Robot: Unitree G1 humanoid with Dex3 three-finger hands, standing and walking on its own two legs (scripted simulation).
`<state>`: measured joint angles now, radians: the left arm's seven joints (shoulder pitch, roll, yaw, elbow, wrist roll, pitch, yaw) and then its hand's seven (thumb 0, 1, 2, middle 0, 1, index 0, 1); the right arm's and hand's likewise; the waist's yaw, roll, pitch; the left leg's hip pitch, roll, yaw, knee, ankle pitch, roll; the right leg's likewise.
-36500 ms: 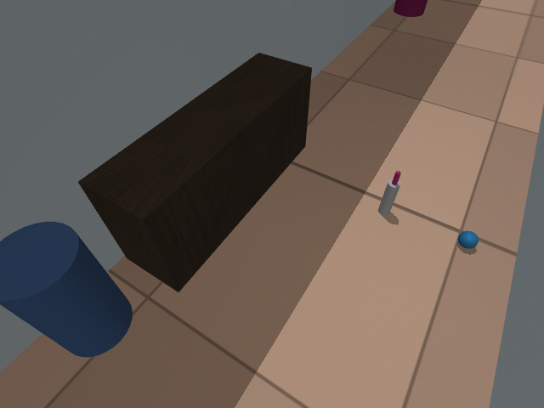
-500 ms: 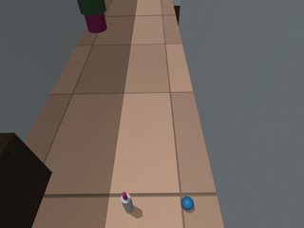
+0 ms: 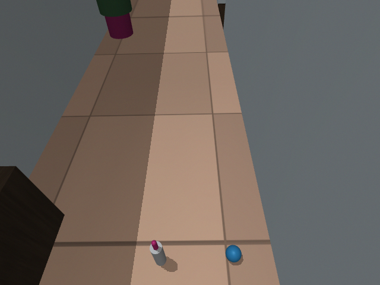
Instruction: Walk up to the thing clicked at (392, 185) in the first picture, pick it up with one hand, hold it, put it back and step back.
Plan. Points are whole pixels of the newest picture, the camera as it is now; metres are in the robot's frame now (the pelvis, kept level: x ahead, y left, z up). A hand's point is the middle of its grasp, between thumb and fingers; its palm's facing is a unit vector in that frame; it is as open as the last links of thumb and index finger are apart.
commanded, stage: stand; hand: left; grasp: from the side
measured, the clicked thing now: (157, 251) +0.38 +0.19 -0.65
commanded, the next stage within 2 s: step back in 0.26 s
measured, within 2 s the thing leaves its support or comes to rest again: neither
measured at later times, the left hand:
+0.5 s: hand out of the picture +0.08 +0.30 -0.17, palm faces +0.00 -0.93 -0.37, open 7.4 cm
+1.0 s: hand out of the picture -0.01 +0.35 -0.18, palm faces -0.07 -0.92 -0.39, open 7.4 cm
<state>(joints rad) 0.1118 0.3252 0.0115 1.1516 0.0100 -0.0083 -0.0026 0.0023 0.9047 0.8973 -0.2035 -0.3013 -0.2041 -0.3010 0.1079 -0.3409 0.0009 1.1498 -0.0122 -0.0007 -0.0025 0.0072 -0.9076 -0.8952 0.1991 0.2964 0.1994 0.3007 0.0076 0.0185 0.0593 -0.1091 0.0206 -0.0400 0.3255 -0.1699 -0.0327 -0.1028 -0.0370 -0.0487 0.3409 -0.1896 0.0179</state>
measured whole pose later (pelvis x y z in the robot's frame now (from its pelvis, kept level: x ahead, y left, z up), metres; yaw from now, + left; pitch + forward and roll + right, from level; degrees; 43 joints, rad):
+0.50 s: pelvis -0.04 +0.03 -0.02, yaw +1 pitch -1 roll -1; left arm 0.05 0.36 0.07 0.99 0.02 0.03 0.00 0.00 0.90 0.90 -0.21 -0.30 -0.21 -0.30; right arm 0.12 -0.41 -0.05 0.99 0.00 0.05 0.01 0.01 -0.91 -0.90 0.20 0.30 0.20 0.30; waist -0.02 0.01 0.17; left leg -0.34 -0.04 -0.03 0.84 -0.44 0.05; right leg -0.29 -0.08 -0.04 0.55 -0.23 0.03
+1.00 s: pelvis -0.12 +0.09 -0.03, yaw -4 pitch -2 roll +1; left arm 0.13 0.37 0.07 0.91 0.01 0.07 0.01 0.00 0.91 0.90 -0.20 -0.30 -0.20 -0.30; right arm 0.08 -0.33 -0.05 0.88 -0.02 0.03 -0.03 0.01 -0.90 -0.89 0.20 0.30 0.20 0.30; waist 0.00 -0.01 0.20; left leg -0.31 -0.08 0.12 0.60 -0.26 0.11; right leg -0.25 0.03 0.08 0.71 -0.42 -0.02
